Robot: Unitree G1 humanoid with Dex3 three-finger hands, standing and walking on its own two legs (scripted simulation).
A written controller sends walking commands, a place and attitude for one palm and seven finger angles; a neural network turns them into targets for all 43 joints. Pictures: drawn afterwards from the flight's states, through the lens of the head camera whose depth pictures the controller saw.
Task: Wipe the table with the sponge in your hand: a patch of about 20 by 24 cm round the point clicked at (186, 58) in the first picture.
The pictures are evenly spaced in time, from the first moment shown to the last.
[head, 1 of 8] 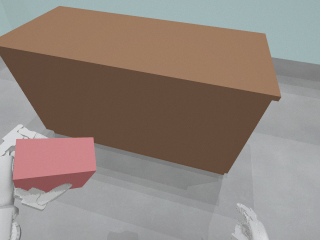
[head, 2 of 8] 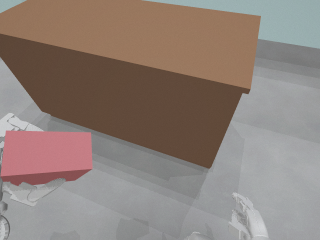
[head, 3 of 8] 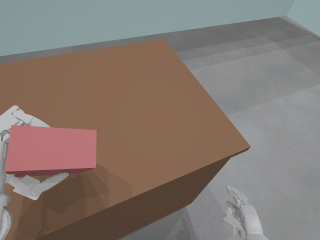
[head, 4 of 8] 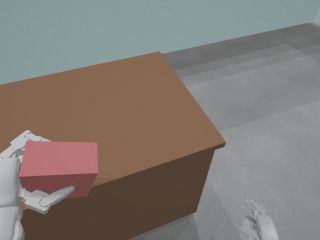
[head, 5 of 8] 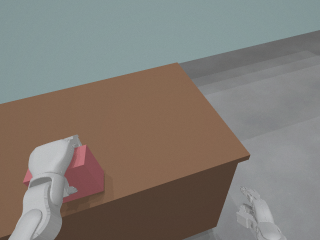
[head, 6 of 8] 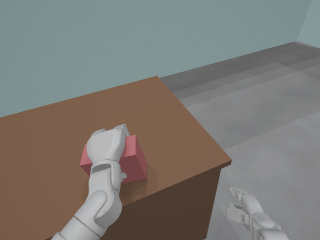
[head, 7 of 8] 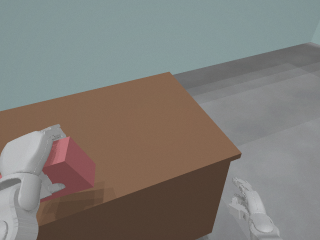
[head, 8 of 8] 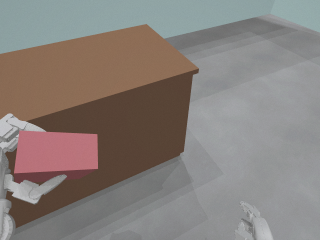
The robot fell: no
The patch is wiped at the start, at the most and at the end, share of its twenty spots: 0.00 0.90 0.90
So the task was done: no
